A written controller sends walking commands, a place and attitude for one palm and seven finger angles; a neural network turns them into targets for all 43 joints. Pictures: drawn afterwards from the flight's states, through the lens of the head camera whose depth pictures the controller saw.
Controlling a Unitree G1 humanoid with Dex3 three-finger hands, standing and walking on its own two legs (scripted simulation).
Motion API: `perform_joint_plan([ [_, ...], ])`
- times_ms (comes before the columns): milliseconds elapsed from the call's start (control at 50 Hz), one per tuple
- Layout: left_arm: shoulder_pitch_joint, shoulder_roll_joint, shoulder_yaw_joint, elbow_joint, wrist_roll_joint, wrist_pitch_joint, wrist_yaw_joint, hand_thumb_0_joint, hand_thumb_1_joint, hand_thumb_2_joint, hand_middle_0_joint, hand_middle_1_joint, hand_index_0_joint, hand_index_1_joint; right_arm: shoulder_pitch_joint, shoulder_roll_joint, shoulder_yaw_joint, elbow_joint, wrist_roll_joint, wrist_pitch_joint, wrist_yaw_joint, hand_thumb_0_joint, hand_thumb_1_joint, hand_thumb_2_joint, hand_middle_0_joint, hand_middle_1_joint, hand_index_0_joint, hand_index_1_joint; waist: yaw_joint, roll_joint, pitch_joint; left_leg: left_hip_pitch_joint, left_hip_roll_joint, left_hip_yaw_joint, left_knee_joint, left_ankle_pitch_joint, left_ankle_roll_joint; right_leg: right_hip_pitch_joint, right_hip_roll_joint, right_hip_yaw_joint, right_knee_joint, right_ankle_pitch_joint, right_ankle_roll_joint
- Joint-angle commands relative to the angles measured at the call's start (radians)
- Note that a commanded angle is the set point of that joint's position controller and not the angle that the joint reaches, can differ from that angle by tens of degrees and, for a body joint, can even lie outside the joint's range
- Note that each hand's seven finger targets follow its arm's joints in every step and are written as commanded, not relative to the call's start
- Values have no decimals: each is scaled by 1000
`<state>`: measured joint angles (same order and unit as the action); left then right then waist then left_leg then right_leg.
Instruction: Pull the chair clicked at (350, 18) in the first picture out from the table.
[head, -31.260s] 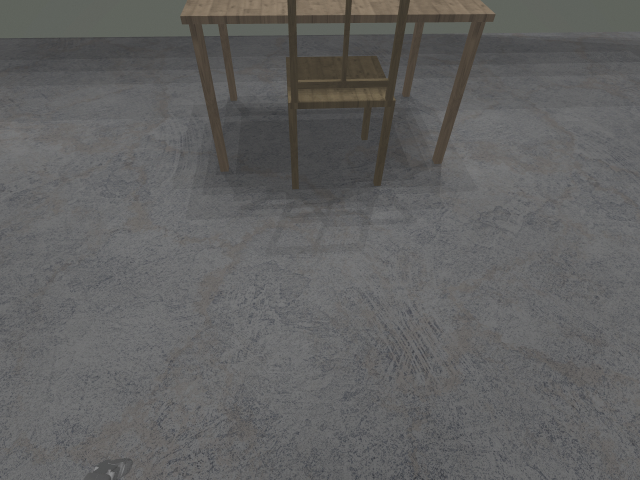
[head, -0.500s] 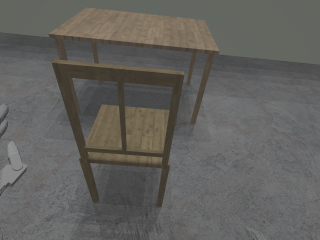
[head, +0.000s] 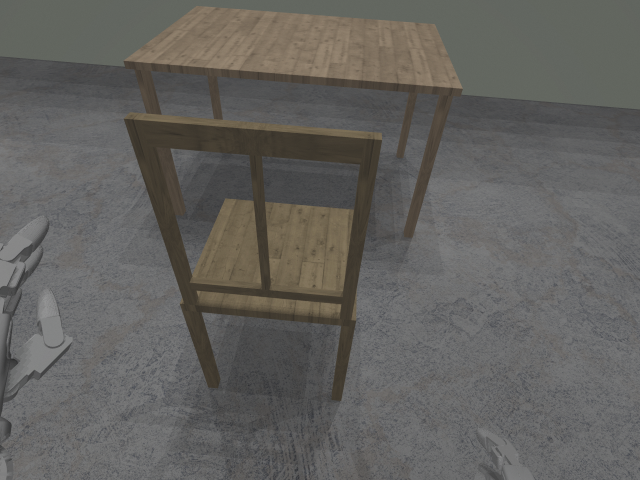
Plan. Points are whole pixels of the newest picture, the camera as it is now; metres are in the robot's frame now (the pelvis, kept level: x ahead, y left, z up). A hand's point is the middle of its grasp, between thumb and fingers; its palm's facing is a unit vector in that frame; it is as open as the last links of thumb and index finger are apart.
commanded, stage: let the arm hang, fingers relaxed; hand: left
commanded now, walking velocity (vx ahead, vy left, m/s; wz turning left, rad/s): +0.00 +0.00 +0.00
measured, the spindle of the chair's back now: (261, 230) +0.59 +0.14 -0.05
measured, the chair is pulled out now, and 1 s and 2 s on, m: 0.67 0.67 0.67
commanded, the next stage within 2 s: look to check the result in 1.08 s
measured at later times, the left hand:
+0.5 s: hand out of the picture -0.03 +0.20 -0.16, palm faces +0.02 -0.97 -0.23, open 7.1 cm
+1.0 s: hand out of the picture +0.00 +0.16 -0.17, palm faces +0.01 -0.98 -0.19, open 7.3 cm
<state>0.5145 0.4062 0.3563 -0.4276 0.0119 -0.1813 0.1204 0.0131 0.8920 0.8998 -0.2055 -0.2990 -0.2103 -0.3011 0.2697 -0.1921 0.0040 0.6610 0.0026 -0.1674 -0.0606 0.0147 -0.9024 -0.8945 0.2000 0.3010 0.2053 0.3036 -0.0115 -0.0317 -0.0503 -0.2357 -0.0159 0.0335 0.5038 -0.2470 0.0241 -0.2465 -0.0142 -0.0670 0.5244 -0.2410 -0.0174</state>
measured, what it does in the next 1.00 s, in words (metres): stands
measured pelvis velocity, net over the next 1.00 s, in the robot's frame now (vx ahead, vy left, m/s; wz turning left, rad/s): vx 0.00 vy -0.01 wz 0.01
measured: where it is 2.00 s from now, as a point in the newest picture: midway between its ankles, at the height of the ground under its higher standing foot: outside the picture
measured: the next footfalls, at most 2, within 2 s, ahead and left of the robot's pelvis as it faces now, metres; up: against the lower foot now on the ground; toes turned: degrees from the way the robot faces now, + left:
none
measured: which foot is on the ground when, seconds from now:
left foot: down 0.00-1.00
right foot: down 0.00-1.00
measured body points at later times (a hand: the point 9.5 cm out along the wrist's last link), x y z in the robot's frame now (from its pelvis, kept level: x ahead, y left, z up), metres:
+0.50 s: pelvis -0.01 +0.00 +0.01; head +0.02 +0.01 +0.45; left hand -0.03 +0.25 -0.14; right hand +0.00 -0.23 -0.14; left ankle +0.02 +0.11 -0.74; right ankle +0.02 -0.10 -0.74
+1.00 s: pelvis +0.00 -0.01 +0.01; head +0.02 -0.02 +0.46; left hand +0.00 +0.21 -0.15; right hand -0.02 -0.21 -0.16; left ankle +0.02 +0.11 -0.74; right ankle +0.02 -0.10 -0.74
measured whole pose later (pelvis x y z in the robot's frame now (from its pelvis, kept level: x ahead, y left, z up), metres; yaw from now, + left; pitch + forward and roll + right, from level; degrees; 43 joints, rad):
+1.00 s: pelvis +0.00 -0.01 +0.01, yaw +1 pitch -1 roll +0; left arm 0.28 0.14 -0.03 1.08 0.00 0.00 0.03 0.02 0.94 0.90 -0.20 -0.30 -0.20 -0.30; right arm 0.33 -0.12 0.01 1.08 -0.01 0.00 -0.03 0.01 -0.91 -0.89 0.20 0.30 0.20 0.30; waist -0.01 0.01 0.06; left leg -0.20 0.00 0.01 0.41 -0.20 0.01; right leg -0.20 0.01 -0.09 0.42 -0.21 -0.04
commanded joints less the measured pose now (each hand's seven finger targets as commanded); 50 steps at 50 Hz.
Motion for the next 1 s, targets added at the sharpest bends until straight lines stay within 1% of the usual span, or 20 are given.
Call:
perform_joint_plan([
  [0, -45, -100, -250, 566, 38, 188, -117, 0, 900, 900, -200, -300, -200, -300, 11, -117, -61, 28, -9, 72, 62, 0, -900, -900, 200, 300, 200, 300, -22, -58, -30, -37, 76, -85, 96, 90, -1, -64, -176, 136, -64, 238, -39],
  [20, -91, -111, -258, 593, 33, 187, -115, 0, 900, 900, -200, -300, -200, -300, 31, -105, -56, 24, -13, 88, 61, 0, -900, -900, 200, 300, 200, 300, -22, -131, -45, -46, 78, -103, 114, 127, 6, -56, -168, 118, -65, 229, -49],
  [60, -159, -80, -271, 677, 29, 184, -113, 0, 900, 900, -200, -300, -200, -300, 23, -125, -49, 23, -20, 118, 66, 0, -900, -900, 200, 300, 200, 300, -18, -199, -26, -57, 66, -110, 122, 180, 10, -27, -172, 118, -58, 242, -69],
  [100, -212, -75, -286, 768, 23, 191, -108, 0, 900, 900, -200, -300, -200, -300, 2, -136, -45, 37, -28, 137, 65, 0, -900, -900, 200, 300, 200, 300, -13, -182, 23, -51, 78, -144, 63, 255, 19, -31, -150, 105, -38, 243, -75],
  [140, -223, -84, -303, 869, 16, 201, -105, 0, 900, 900, -200, -300, -200, -300, -34, -139, -34, 62, -36, 141, 60, 0, -900, -900, 200, 300, 200, 300, 12, -7, 87, -89, 113, -207, -53, 307, 41, -10, -95, 99, -19, 167, -48],
  [160, -213, -83, -310, 923, 16, 203, -103, 0, 900, 900, -200, -300, -200, -300, -46, -142, -27, 78, -37, 140, 57, 0, -900, -900, 200, 300, 200, 300, 24, 79, 88, -101, 124, -223, -94, 307, 47, 29, -75, 102, -28, 123, -35],
  [200, -184, -75, -320, 1041, 12, 198, -100, 0, 900, 900, -200, -300, -200, -300, -44, -129, -18, 116, -31, 140, 52, 0, -900, -900, 200, 300, 200, 300, 34, 146, 77, -86, 112, -195, -119, 261, 42, 76, -68, 106, -63, 99, -28],
  [260, -162, -76, -337, 1175, 6, 187, -101, 0, 900, 900, -200, -300, -200, -300, -7, -116, -13, 174, -23, 142, 46, 0, -900, -900, 200, 300, 200, 300, 29, 179, 40, -33, 102, -167, -142, 135, 35, 104, -73, 110, -113, 70, -37],
  [300, -134, -111, -323, 1222, 10, 183, -96, 0, 900, 900, -200, -300, -200, -300, 28, -86, -17, 202, -27, 146, 42, 0, -900, -900, 200, 300, 200, 300, 24, 234, 2, -2, 100, -154, -150, 57, 35, 109, -77, 97, -138, 51, -43],
  [360, -150, -104, -342, 1284, 5, 181, -98, 0, 900, 900, -200, -300, -200, -300, 55, -84, -22, 231, -21, 158, 40, 0, -900, -900, 200, 300, 200, 300, 16, 139, 48, -21, 104, -155, -157, -17, 37, 87, -82, 102, -178, 19, -45],
  [380, -159, -106, -347, 1303, 3, 180, -98, 0, 900, 900, -200, -300, -200, -300, 67, -83, -22, 242, -20, 160, 40, 0, -900, -900, 200, 300, 200, 300, 11, 90, 73, -28, 103, -154, -157, -27, 34, 72, -87, 107, -189, 5, -49],
  [420, -164, -111, -354, 1338, 2, 181, -99, 0, 900, 900, -200, -300, -200, -300, 90, -79, -22, 267, -19, 163, 39, 0, -900, -900, 200, 300, 200, 300, 6, 56, 116, -32, 105, -159, -172, -46, 37, 36, -87, 104, -201, -25, -53],
  [460, -153, -115, -359, 1371, 0, 182, -99, 0, 900, 900, -200, -300, -200, -300, 111, -80, -19, 290, -19, 161, 37, 0, -900, -900, 200, 300, 200, 300, 7, 41, 115, -25, 112, -163, -184, -34, 40, 36, -86, 102, -194, -22, -51],
  [540, -131, -116, -367, 1419, -3, 183, -95, 0, 900, 900, -200, -300, -200, -300, 129, -77, -14, 324, -16, 160, 35, 0, -900, -900, 200, 300, 200, 300, 11, 48, 121, -24, 114, -162, -202, -35, 45, 36, -84, 100, -188, -25, -49],
  [620, -124, -127, -373, 1454, -3, 179, -92, 0, 900, 900, -200, -300, -200, -300, 144, -60, -11, 354, -13, 159, 33, 0, -900, -900, 200, 300, 200, 300, 10, 0, 129, -3, 106, -148, -184, 12, 45, 22, -89, 105, -195, -5, -51],
  [680, -127, -138, -377, 1465, -4, 176, -88, 0, 900, 900, -200, -300, -200, -300, 148, -46, -8, 372, -13, 159, 32, 0, -900, -900, 200, 300, 200, 300, 8, -7, 127, 10, 104, -133, -170, 49, 41, 20, -96, 112, -200, 9, -50],
  [800, -130, -153, -375, 1473, -6, 173, -82, 0, 900, 900, -200, -300, -200, -300, 150, -22, -4, 394, -14, 160, 29, 0, -900, -900, 200, 300, 200, 300, 8, 51, 138, 8, 100, -121, -165, 68, 34, 19, -97, 121, -202, 17, -51],
  [900, -140, -164, -372, 1485, -6, 169, -82, 0, 900, 900, -200, -300, -200, -300, 153, -7, -2, 407, -15, 156, 26, 0, -900, -900, 200, 300, 200, 300, 9, 54, 127, 19, 102, -113, -160, 113, 32, 40, -98, 118, -199, 69, -51],
  [960, -147, -165, -371, 1484, -6, 169, -82, 0, 900, 900, -200, -300, -200, -300, 152, -3, -2, 410, -14, 159, 26, 0, -900, -900, 200, 300, 200, 300, 8, 48, 149, 7, 100, -109, -159, 102, 29, 36, -99, 120, -207, 62, -51],
  [980, -144, -168, -371, 1486, -5, 169, -82, 0, 900, 900, -200, -300, -200, -300, 153, -2, -3, 410, -15, 160, 26, 0, -900, -900, 200, 300, 200, 300, 8, 30, 147, 13, 99, -110, -158, 98, 30, 32, -98, 120, -209, 58, -51],
])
